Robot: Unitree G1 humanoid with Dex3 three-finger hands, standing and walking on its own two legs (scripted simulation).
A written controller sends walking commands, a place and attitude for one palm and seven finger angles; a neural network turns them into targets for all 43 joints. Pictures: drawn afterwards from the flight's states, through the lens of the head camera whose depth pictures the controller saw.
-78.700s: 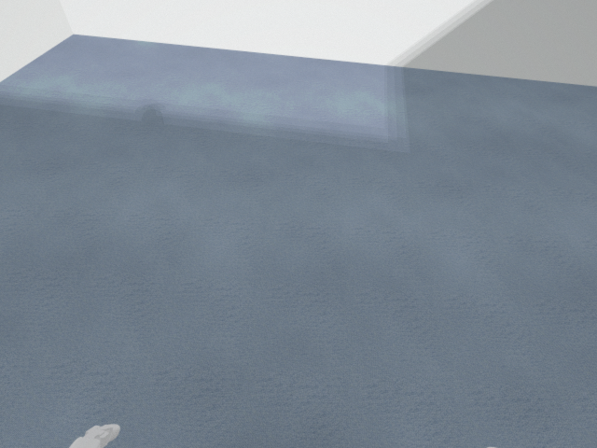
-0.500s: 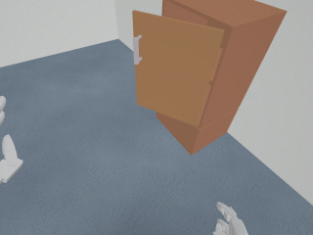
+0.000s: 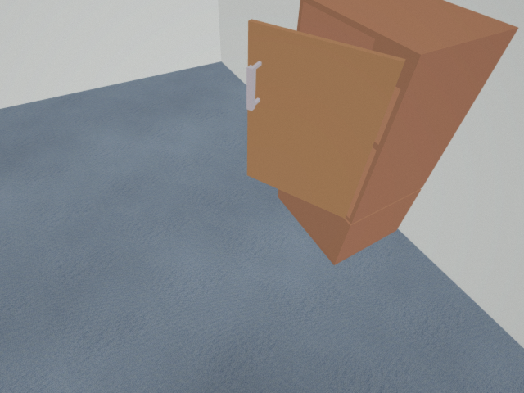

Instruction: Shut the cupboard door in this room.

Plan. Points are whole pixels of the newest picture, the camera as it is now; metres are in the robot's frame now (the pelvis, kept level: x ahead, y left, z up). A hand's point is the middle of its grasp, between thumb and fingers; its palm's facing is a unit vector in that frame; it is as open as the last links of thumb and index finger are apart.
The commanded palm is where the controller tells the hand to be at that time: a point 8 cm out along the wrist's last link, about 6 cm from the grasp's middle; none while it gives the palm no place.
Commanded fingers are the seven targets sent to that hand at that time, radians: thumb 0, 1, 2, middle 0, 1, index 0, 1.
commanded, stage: let the arm hang, fingers relaxed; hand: left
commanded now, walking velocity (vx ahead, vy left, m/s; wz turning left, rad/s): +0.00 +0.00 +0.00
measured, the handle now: (254, 86) +0.95 +0.07 -0.02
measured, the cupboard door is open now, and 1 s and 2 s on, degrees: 29 29 29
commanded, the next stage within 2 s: look to check the result in 0.62 s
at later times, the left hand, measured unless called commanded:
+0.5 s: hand out of the picture -0.02 +0.17 -0.17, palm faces +0.01 -0.99 -0.14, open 7.3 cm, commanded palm none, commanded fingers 0.00 0.90 0.90 -0.20 -0.30 -0.20 -0.30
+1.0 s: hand out of the picture -0.02 +0.20 -0.17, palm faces +0.00 -0.98 -0.19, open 7.3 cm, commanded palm none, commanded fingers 0.00 0.90 0.90 -0.20 -0.30 -0.20 -0.30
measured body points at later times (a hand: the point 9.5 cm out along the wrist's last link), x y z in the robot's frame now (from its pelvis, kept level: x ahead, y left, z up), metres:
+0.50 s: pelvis +0.00 +0.02 +0.01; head +0.00 +0.02 +0.46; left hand -0.02 +0.22 -0.16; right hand -0.05 -0.18 -0.16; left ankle +0.02 +0.13 -0.74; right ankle -0.01 -0.08 -0.74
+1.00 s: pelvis +0.00 +0.04 +0.00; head +0.00 +0.03 +0.45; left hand -0.02 +0.26 -0.16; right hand -0.03 -0.17 -0.16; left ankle +0.02 +0.13 -0.74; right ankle -0.01 -0.08 -0.74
